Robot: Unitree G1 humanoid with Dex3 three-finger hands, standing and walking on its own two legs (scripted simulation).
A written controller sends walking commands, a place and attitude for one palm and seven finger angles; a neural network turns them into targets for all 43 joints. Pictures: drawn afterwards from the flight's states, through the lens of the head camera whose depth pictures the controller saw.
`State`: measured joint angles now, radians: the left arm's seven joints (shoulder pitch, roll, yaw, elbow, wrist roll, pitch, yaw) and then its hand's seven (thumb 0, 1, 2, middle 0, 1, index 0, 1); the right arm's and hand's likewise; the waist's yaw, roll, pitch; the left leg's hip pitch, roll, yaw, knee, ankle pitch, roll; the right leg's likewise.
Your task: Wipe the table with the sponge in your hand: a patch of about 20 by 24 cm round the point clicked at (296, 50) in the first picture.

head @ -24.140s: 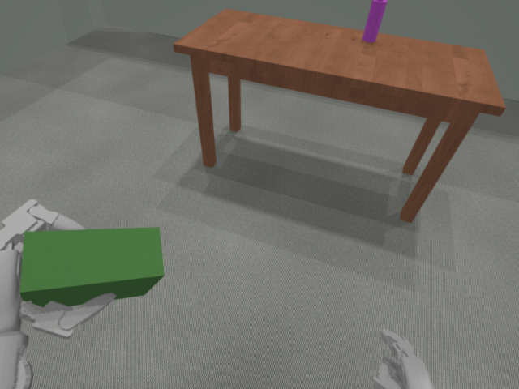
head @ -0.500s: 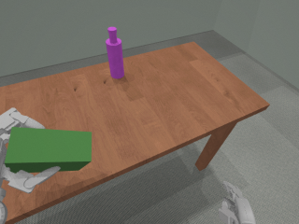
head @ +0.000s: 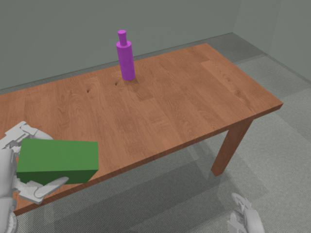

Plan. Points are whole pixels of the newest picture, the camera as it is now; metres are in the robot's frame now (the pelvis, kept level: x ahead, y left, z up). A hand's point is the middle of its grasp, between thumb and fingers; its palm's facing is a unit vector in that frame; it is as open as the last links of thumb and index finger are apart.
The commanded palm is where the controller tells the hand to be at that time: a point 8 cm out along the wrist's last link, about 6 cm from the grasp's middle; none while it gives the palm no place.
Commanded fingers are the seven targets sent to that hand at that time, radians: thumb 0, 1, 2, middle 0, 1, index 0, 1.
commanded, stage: come to a stop and stand still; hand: left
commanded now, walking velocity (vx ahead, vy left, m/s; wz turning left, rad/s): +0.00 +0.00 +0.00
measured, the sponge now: (71, 163) +0.23 +0.20 +0.12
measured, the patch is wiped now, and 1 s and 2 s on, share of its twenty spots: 0.00 0.00 0.00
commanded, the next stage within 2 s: none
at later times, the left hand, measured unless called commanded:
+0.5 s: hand (68, 181) +0.18 +0.18 +0.15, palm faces +0.30 -0.79 -0.54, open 10.3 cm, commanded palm +0.12 +0.22 +0.17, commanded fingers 0.00 0.10 1.30 -1.20 -1.60 -1.20 -1.60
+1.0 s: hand out of the picture +0.08 +0.12 +0.13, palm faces +0.43 -0.76 -0.50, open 10.3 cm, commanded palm +0.01 +0.14 +0.17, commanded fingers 0.00 0.10 1.30 -1.20 -1.60 -1.20 -1.60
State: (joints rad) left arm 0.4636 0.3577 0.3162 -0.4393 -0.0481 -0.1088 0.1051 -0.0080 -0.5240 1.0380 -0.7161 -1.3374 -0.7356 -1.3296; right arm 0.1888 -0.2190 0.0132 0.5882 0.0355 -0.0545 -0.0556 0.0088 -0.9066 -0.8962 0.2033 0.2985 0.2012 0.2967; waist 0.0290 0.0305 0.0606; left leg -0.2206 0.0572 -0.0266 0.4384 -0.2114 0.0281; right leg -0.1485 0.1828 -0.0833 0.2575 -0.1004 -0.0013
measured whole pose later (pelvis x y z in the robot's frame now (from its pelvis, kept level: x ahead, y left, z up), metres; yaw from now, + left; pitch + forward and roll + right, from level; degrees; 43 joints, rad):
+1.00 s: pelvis -0.12 -0.16 -0.02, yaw +6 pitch +2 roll +1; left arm 0.48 0.40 0.40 -0.44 -0.03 -0.19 0.10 -0.01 -0.52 1.04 -0.72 -1.34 -0.74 -1.33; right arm 0.27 -0.23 -0.06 0.58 0.03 -0.11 0.00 0.01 -0.91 -0.90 0.20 0.30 0.20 0.30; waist -0.01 -0.02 0.04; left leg -0.29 -0.08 -0.01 1.06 -0.37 0.03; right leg -0.45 0.07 0.00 0.67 -0.25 -0.09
